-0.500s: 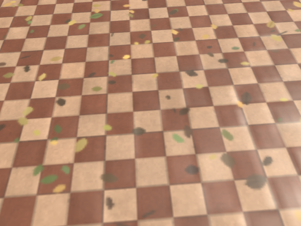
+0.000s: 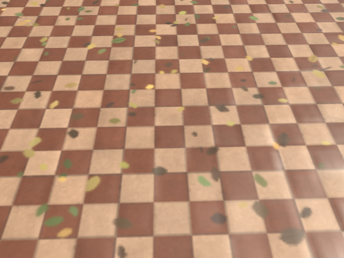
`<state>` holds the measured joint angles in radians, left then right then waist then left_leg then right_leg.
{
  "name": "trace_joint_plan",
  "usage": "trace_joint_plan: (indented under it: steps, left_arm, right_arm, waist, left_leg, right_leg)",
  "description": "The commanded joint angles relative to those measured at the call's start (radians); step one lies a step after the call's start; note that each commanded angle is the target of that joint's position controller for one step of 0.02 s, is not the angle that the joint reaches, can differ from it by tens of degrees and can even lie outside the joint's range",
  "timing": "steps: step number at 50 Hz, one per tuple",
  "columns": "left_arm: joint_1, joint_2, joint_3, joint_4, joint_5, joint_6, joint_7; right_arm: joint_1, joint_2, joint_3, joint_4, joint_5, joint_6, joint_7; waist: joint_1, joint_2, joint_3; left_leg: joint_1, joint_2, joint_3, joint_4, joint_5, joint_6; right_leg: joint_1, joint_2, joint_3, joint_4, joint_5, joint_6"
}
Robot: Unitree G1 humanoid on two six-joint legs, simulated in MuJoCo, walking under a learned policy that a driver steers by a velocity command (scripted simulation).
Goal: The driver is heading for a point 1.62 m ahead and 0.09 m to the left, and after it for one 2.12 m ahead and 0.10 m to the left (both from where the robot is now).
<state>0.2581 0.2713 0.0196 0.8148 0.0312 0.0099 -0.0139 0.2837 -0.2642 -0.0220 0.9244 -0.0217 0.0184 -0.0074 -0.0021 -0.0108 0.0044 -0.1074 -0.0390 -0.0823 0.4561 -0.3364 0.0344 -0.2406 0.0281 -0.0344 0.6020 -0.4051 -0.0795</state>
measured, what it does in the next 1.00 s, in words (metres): walks ahead: left foot, then right foot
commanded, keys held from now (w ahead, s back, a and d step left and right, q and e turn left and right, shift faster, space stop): w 0.46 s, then no key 0.54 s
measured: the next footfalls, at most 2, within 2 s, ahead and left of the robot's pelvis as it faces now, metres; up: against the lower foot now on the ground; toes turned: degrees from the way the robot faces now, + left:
left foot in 0.50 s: +0.37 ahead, +0.10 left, +0.00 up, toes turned +3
right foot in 0.96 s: +0.41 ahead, -0.08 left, +0.00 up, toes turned -2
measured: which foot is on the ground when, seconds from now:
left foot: down 0.00-0.06, up 0.08-0.48, down 0.50-1.00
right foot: down 0.00-0.50, up 0.52-0.94, down 0.96-1.00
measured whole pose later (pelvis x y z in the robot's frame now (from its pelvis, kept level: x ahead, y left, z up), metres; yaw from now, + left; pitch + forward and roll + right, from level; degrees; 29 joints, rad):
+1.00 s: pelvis +0.35 +0.04 +0.00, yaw -1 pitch -1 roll +1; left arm 0.20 0.18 0.00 1.01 0.02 0.00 0.04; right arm 0.29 -0.18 0.02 1.03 -0.02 -0.04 -0.02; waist -0.02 0.00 0.03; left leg -0.15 -0.07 0.10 0.42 -0.25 0.09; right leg -0.24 -0.02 -0.02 0.47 -0.22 -0.02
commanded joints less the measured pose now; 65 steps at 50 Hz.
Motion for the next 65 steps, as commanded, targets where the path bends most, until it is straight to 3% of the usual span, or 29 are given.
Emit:
trace_joint_plan:
  steps: [1, 2, 3, 4, 5, 6, 7, 10, 13, 16, 20, 22, 24, 25, 26, 27, 28, 29, 32, 38, 45, 47, 48, 49, 50, 51, 52, 58, 65]
  left_arm:
    - [-0.006, 0.066, 0.022, -0.055, -0.004, -0.044, -0.007]
    - [0.083, 0.071, 0.028, -0.018, -0.007, -0.053, -0.004]
    - [0.191, 0.125, 0.043, 0.015, -0.003, -0.063, 0.006]
    - [0.303, 0.227, 0.073, 0.048, -0.003, -0.069, 0.008]
    - [0.318, 0.221, 0.073, 0.064, -0.004, -0.066, 0.006]
    - [0.248, 0.176, 0.061, 0.049, -0.004, -0.069, 0.005]
    - [0.188, 0.143, 0.054, 0.034, -0.003, -0.075, 0.004]
    - [0.170, 0.099, 0.038, 0.052, -0.008, -0.093, 0.005]
    - [0.248, 0.087, 0.031, 0.105, -0.019, -0.098, 0.006]
    - [0.260, 0.090, 0.026, 0.130, -0.018, -0.097, 0.009]
    - [0.258, 0.117, 0.029, 0.158, -0.016, -0.099, 0.011]
    - [0.224, 0.128, 0.031, 0.163, -0.018, -0.098, 0.015]
    - [0.204, 0.128, 0.030, 0.167, -0.021, -0.089, 0.016]
    - [0.218, 0.096, 0.018, 0.148, -0.027, -0.088, 0.016]
    - [0.351, -0.037, -0.007, 0.133, -0.054, -0.082, 0.014]
    - [0.311, 0.083, 0.026, 0.152, -0.029, -0.073, 0.028]
    - [0.240, 0.079, 0.029, 0.134, -0.027, -0.072, 0.029]
    - [0.197, 0.058, 0.023, 0.130, -0.020, -0.076, 0.027]
    - [0.196, 0.029, 0.025, 0.147, -0.002, -0.044, 0.013]
    - [0.095, -0.009, 0.014, 0.142, -0.002, -0.002, 0.019]
    - [-0.015, -0.008, -0.001, 0.152, -0.012, 0.005, 0.047]
    - [0.012, -0.017, -0.009, 0.172, -0.010, -0.007, 0.055]
    - [0.044, 0.020, -0.003, 0.188, -0.006, -0.018, 0.061]
    - [0.058, 0.072, 0.003, 0.192, -0.002, -0.028, 0.063]
    - [0.006, 0.047, -0.003, 0.205, -0.023, -0.025, 0.056]
    - [-0.018, -0.004, -0.012, 0.199, -0.024, -0.026, 0.047]
    - [-0.021, -0.014, -0.014, 0.201, -0.025, -0.028, 0.044]
    - [0.018, -0.017, -0.014, 0.250, -0.026, -0.027, 0.056]
    - [0.038, -0.029, -0.017, 0.289, -0.024, -0.023, 0.060]
  right_arm:
    - [-0.049, -0.168, -0.042, -0.041, 0.009, -0.026, 0.003]
    - [-0.088, -0.154, -0.041, -0.051, 0.012, -0.032, 0.004]
    - [-0.141, -0.109, -0.029, -0.077, 0.011, -0.041, 0.006]
    - [-0.180, -0.061, -0.018, -0.112, 0.010, -0.053, 0.013]
    - [-0.192, -0.126, -0.032, -0.123, -0.014, -0.059, 0.012]
    - [-0.161, -0.124, -0.034, -0.105, -0.014, -0.063, 0.018]
    - [-0.132, -0.109, -0.030, -0.087, -0.007, -0.069, 0.028]
    - [-0.138, -0.090, -0.023, -0.077, -0.018, -0.067, 0.049]
    - [-0.219, -0.061, -0.011, -0.107, -0.021, -0.059, 0.057]
    - [-0.339, -0.034, 0.007, -0.155, -0.016, -0.060, 0.062]
    - [-0.375, -0.054, 0.008, -0.179, -0.006, -0.057, 0.055]
    - [-0.287, -0.080, -0.006, -0.155, -0.008, -0.062, 0.042]
    - [-0.019, -0.114, -0.029, -0.063, -0.016, -0.078, 0.023]
    - [0.128, -0.171, -0.047, -0.032, -0.040, -0.087, 0.009]
    - [0.157, -0.255, -0.064, -0.031, -0.053, -0.084, 0.004]
    - [0.116, -0.232, -0.067, -0.032, 0.010, -0.077, 0.012]
    - [0.000, -0.165, -0.050, -0.044, 0.022, -0.079, 0.010]
    - [-0.048, -0.093, -0.032, -0.047, 0.020, -0.088, 0.014]
    - [-0.058, -0.029, -0.006, -0.017, 0.011, -0.107, 0.008]
    - [-0.023, -0.055, 0.005, 0.026, 0.005, -0.108, 0.002]
    - [0.047, -0.044, 0.016, 0.073, -0.004, -0.069, -0.016]
    - [0.031, -0.036, 0.019, 0.079, 0.005, -0.061, -0.023]
    - [0.052, -0.024, 0.022, 0.079, 0.005, -0.064, -0.024]
    - [0.119, -0.012, 0.018, 0.084, 0.005, -0.065, -0.022]
    - [0.177, 0.044, 0.030, 0.122, 0.018, -0.052, -0.023]
    - [0.141, 0.009, 0.024, 0.133, 0.011, -0.044, -0.028]
    - [0.104, -0.013, 0.015, 0.131, 0.009, -0.041, -0.030]
    - [0.073, 0.019, 0.020, 0.158, 0.012, -0.039, -0.035]
    - [0.072, 0.031, 0.023, 0.191, 0.012, -0.033, -0.042]
  waist:
    - [0.032, 0.162, 0.143]
    - [0.076, 0.133, 0.122]
    - [0.127, 0.017, 0.106]
    - [0.161, -0.205, 0.084]
    - [0.134, -0.144, 0.125]
    - [0.076, -0.049, 0.152]
    - [0.042, -0.029, 0.145]
    - [0.027, -0.068, 0.096]
    - [0.042, -0.074, 0.087]
    - [0.059, -0.088, 0.108]
    - [0.049, -0.105, 0.120]
    - [-0.005, -0.098, 0.077]
    - [-0.115, -0.062, -0.060]
    - [-0.157, 0.006, -0.159]
    - [-0.075, 0.243, -0.283]
    - [-0.083, 0.118, -0.272]
    - [-0.028, 0.089, -0.126]
    - [-0.014, 0.061, -0.051]
    - [0.045, 0.073, -0.031]
    - [0.059, 0.089, -0.038]
    - [0.005, 0.092, -0.006]
    - [0.034, 0.049, 0.015]
    - [0.026, 0.009, 0.000]
    - [-0.026, -0.060, -0.005]
    - [-0.052, -0.131, 0.008]
    - [-0.032, -0.094, 0.049]
    - [-0.016, -0.073, 0.058]
    - [-0.005, -0.002, 0.039]
    - [-0.001, 0.011, 0.044]
  left_leg:
    - [-0.170, 0.222, -0.286, -0.245, -0.298, 0.164]
    - [-0.264, 0.174, -0.224, -0.181, -0.257, 0.135]
    - [-0.403, 0.096, -0.126, -0.013, -0.195, 0.090]
    - [-0.562, -0.034, 0.045, 0.292, -0.139, 0.044]
    - [-0.642, -0.017, 0.026, 0.459, -0.199, 0.052]
    - [-0.642, 0.032, -0.010, 0.540, -0.127, 0.064]
    - [-0.621, 0.061, -0.004, 0.558, -0.053, 0.067]
    - [-0.584, 0.091, 0.061, 0.547, 0.078, 0.039]
    - [-0.621, 0.090, 0.115, 0.492, 0.128, 0.005]
    - [-0.561, 0.075, 0.159, 0.321, 0.202, -0.011]
    - [-0.399, 0.047, 0.182, 0.157, 0.254, 0.028]
    - [-0.281, 0.015, 0.181, 0.124, 0.220, 0.064]
    - [0.016, -0.023, 0.184, 0.033, 0.237, 0.105]
    - [0.234, 0.156, 0.000, 0.010, 0.177, 0.141]
    - [0.437, 0.483, -0.492, -0.062, 0.329, 0.279]
    - [0.330, 0.460, -0.559, -0.128, 0.449, 0.305]
    - [0.195, 0.420, -0.362, -0.128, 0.534, 0.285]
    - [0.085, 0.366, -0.240, -0.148, 0.681, 0.260]
    - [-0.063, 0.274, -0.045, -0.184, 0.894, 0.190]
    - [-0.111, 0.223, 0.068, -0.197, 0.883, 0.170]
    - [-0.094, 0.245, -0.003, -0.170, 0.547, 0.169]
    - [-0.129, 0.224, -0.014, -0.131, 0.417, 0.126]
    - [-0.163, 0.196, -0.017, -0.112, 0.346, 0.089]
    - [-0.191, 0.132, 0.020, -0.086, 0.227, 0.064]
    - [-0.113, 0.081, 0.053, -0.144, 0.110, 0.047]
    - [-0.060, 0.086, 0.044, -0.154, 0.138, 0.038]
    - [-0.036, 0.095, 0.037, -0.146, 0.191, 0.040]
    - [-0.009, 0.121, 0.030, -0.150, 0.274, 0.036]
    - [0.007, 0.128, 0.030, -0.149, 0.291, 0.034]
  right_leg:
    - [0.002, -0.003, -0.020, -0.087, 0.020, -0.025]
    - [0.166, 0.003, -0.002, -0.151, 0.051, -0.030]
    - [0.313, -0.096, 0.173, -0.261, -0.053, -0.055]
    - [0.419, -0.303, 0.560, -0.440, -0.290, -0.135]
    - [0.377, -0.413, 0.700, -0.481, -0.272, -0.182]
    - [0.331, -0.390, 0.630, -0.465, -0.226, -0.186]
    - [0.303, -0.346, 0.540, -0.472, -0.153, -0.163]
    - [0.308, -0.249, 0.324, -0.487, 0.179, -0.120]
    - [0.335, -0.224, 0.207, -0.460, 0.488, -0.119]
    - [0.269, -0.196, 0.132, -0.461, 0.575, -0.110]
    - [0.231, -0.234, 0.111, -0.456, 0.675, -0.094]
    - [0.265, -0.246, 0.086, -0.344, 0.917, -0.071]
    - [0.225, -0.193, 0.034, -0.013, 1.023, -0.033]
    - [0.053, -0.147, 0.010, 0.258, 0.723, -0.012]
    - [-0.250, 0.034, -0.029, 0.651, -0.104, 0.033]
    - [-0.270, 0.035, 0.109, 0.743, -0.109, 0.020]
    - [-0.288, -0.017, 0.113, 0.731, -0.032, 0.016]
    - [-0.270, -0.047, 0.098, 0.680, 0.007, 0.017]
    - [-0.139, -0.068, 0.088, 0.550, 0.041, 0.037]
    - [-0.102, -0.064, 0.037, 0.282, 0.142, 0.066]
    - [-0.017, -0.056, 0.011, 0.015, 0.116, 0.055]
    - [0.097, -0.070, 0.029, -0.209, 0.257, 0.043]
    - [0.183, -0.138, 0.102, -0.240, 0.384, 0.038]
    - [0.230, -0.226, 0.181, -0.215, 0.588, 0.014]
    - [0.115, -0.233, 0.193, -0.216, 0.548, -0.031]
    - [0.048, -0.198, 0.177, -0.234, 0.458, -0.010]
    - [0.032, -0.164, 0.145, -0.237, 0.426, 0.012]
    - [0.082, -0.140, 0.124, -0.247, 0.429, 0.022]
    - [0.086, -0.136, 0.117, -0.254, 0.427, 0.022]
